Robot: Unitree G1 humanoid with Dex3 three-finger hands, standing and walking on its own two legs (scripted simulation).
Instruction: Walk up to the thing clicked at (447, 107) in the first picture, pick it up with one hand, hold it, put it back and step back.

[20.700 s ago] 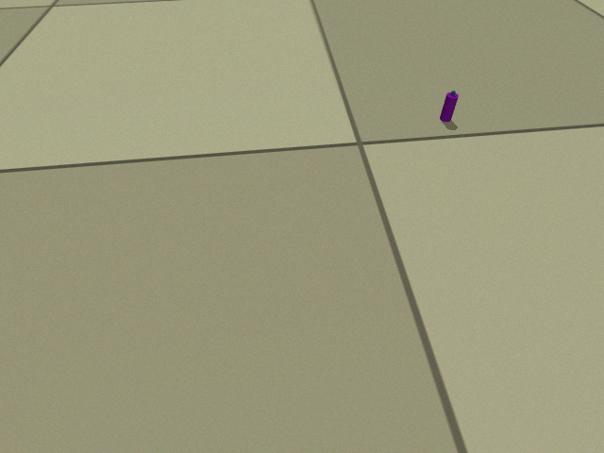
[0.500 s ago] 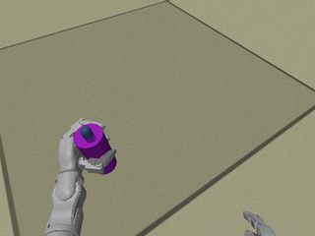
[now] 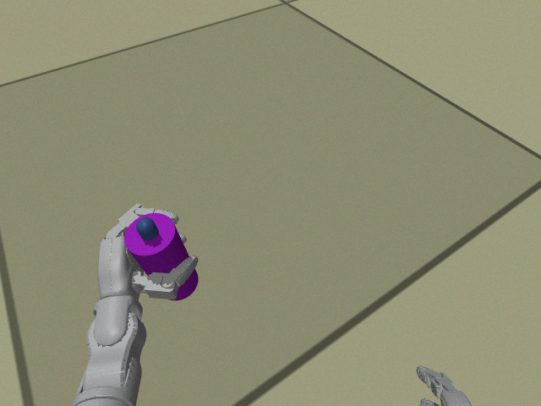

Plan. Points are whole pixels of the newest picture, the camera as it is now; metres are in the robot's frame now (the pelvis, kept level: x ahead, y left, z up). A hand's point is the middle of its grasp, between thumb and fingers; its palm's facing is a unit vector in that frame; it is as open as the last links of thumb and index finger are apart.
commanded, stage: hold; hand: left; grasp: from the side
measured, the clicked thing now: (163, 256) +0.33 +0.18 +0.05
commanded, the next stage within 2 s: crouch in 0.30 s
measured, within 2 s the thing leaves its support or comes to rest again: neither
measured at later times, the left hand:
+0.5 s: hand (165, 252) +0.33 +0.17 +0.06, palm faces +0.16 -0.99 -0.02, open 8.9 cm
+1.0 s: hand (180, 291) +0.34 +0.19 -0.11, palm faces +0.23 -0.97 -0.03, open 8.9 cm
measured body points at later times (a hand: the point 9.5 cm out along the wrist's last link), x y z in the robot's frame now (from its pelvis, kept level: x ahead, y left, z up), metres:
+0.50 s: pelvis +0.00 +0.00 +0.00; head +0.04 +0.00 +0.45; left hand +0.31 +0.22 +0.06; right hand +0.14 -0.24 -0.11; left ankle +0.01 +0.13 -0.70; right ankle +0.02 -0.13 -0.70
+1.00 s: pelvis -0.02 +0.00 -0.10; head +0.10 +0.02 +0.33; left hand +0.32 +0.24 -0.11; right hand +0.11 -0.26 -0.22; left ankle +0.01 +0.13 -0.70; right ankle +0.02 -0.13 -0.70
